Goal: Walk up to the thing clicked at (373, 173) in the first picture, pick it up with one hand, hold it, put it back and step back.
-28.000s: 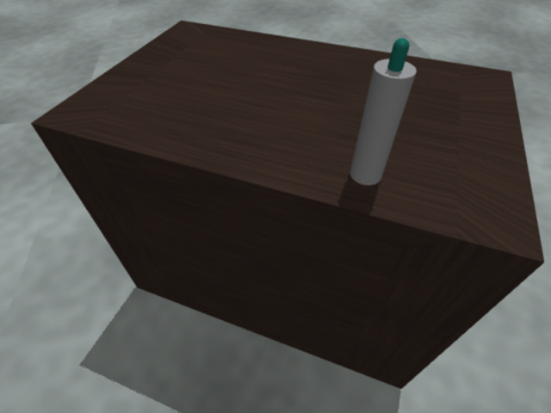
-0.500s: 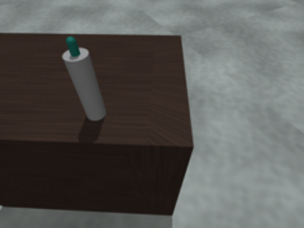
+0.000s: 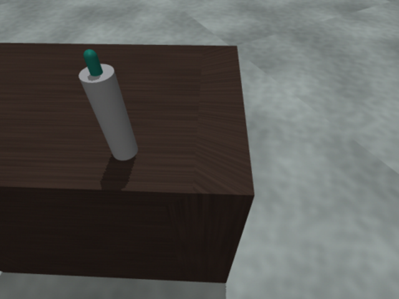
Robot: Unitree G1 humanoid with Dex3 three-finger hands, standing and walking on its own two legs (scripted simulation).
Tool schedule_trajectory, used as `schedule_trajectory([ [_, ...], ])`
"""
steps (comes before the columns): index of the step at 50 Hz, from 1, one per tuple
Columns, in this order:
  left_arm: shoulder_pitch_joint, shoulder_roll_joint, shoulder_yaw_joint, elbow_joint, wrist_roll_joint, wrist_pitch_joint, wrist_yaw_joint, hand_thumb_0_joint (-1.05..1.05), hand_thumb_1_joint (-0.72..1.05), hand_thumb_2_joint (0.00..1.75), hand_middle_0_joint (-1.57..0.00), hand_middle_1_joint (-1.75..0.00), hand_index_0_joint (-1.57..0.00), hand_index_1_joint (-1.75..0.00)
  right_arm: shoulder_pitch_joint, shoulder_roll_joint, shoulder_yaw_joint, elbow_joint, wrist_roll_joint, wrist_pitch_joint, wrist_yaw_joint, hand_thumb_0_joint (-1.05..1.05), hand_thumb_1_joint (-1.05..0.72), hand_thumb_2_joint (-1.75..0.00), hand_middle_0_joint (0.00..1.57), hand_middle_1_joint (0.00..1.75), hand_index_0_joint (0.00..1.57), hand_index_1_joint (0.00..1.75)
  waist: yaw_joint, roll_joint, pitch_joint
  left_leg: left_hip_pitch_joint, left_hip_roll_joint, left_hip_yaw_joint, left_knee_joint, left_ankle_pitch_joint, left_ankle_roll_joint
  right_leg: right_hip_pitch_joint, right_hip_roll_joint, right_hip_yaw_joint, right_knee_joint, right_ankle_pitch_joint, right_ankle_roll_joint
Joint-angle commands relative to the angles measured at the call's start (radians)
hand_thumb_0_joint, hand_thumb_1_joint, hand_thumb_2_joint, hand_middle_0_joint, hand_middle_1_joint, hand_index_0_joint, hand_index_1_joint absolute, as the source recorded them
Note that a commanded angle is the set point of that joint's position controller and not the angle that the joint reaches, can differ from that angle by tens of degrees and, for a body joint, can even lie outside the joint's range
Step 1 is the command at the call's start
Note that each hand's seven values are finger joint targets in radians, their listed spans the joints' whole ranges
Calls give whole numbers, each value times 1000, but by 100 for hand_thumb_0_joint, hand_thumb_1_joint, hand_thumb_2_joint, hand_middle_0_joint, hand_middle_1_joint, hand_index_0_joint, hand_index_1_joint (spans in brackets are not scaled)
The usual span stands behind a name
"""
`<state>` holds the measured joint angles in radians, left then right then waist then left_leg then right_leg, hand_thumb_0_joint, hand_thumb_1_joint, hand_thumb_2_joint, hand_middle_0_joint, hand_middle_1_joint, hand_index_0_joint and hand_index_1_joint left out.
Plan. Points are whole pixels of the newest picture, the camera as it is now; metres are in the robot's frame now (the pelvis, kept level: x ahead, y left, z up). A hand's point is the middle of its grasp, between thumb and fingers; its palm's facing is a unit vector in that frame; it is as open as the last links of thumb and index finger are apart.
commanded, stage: stand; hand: left
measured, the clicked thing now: (110, 110) +0.45 +0.20 +0.15
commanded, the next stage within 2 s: step back in 0.86 s
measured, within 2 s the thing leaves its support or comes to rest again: neither
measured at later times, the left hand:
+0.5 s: hand out of the picture +0.07 +0.26 -0.16, palm faces -0.03 -0.94 -0.35, open 7.4 cm
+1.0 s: hand out of the picture +0.07 +0.27 -0.16, palm faces +0.00 -0.93 -0.37, open 7.4 cm
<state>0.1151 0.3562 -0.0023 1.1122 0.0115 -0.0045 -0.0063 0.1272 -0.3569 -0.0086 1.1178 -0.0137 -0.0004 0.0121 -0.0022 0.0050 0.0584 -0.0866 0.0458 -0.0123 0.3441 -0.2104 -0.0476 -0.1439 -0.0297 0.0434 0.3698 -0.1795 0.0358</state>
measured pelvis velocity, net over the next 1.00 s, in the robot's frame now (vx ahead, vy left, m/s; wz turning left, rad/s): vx -0.02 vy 0.00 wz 0.00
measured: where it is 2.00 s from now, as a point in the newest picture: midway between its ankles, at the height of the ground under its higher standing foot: outside the picture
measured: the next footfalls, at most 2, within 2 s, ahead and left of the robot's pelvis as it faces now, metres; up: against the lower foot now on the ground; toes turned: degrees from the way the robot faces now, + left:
right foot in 1.54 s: -0.10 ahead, -0.09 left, +0.00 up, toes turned -2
left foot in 1.92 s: -0.20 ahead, +0.15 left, +0.00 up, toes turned -2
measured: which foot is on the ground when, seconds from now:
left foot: down 0.00-1.00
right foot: down 0.00-1.00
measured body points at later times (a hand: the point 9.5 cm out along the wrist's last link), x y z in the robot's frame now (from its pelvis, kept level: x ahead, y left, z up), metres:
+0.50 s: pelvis +0.00 +0.00 +0.00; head +0.01 +0.00 +0.45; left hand +0.07 +0.31 -0.13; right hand +0.07 -0.30 -0.13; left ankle -0.01 +0.15 -0.75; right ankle +0.02 -0.14 -0.75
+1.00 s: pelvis -0.02 +0.00 -0.01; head +0.02 +0.00 +0.44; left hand +0.07 +0.32 -0.13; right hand +0.07 -0.31 -0.14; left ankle -0.01 +0.15 -0.74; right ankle +0.02 -0.14 -0.75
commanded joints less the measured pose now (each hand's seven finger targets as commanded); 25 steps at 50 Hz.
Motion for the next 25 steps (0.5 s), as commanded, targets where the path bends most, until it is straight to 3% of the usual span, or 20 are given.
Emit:
schedule_trajectory([
  [1,-43,223,43,-60,-2,-20,16,0,90,90,-20,-30,-20,-30,-23,-208,-45,-63,4,-16,-17,0,-90,-90,20,30,20,30,-2,-16,-65,-7,78,-45,-56,119,53,11,-88,54,-54,145,-53],
  [5,-36,219,42,-60,-2,-19,15,0,90,90,-20,-30,-20,-30,-27,-211,-46,-60,4,-15,-16,0,-90,-90,20,30,20,30,0,-11,-61,-5,76,-45,-57,95,53,6,-85,56,-62,124,-52],
  [8,-38,221,42,-61,-3,-20,15,0,90,90,-20,-30,-20,-30,-27,-207,-45,-63,5,-16,-16,0,-90,-90,20,30,20,30,-1,-7,-75,-5,78,-45,-57,133,52,26,-88,54,-50,171,-54],
  [11,-37,222,43,-59,-3,-20,16,0,90,90,-20,-30,-20,-30,-28,-206,-44,-62,4,-16,-16,0,-90,-90,20,30,20,30,1,-9,-55,-15,77,-45,-62,101,54,15,-86,54,-61,131,-51],
  [18,-33,222,44,-59,-1,-23,17,0,90,90,-20,-30,-20,-30,-32,-211,-47,-65,5,-14,-16,0,-90,-90,20,30,20,30,-1,-11,-73,6,79,-45,-51,131,55,19,-90,56,-58,174,-51],
  [21,-34,216,43,-57,-3,-20,16,0,90,90,-20,-30,-20,-30,-25,-207,-44,-62,4,-14,-16,0,-90,-90,20,30,20,30,0,2,-48,-16,77,-44,-63,89,55,7,-82,52,-64,114,-50],
  [25,-29,221,44,-57,-2,-20,15,0,90,90,-20,-30,-20,-30,-31,-210,-46,-63,6,-15,-16,0,-90,-90,20,30,20,30,2,-1,-54,-11,77,-45,-63,89,57,12,-82,55,-64,119,-51],
])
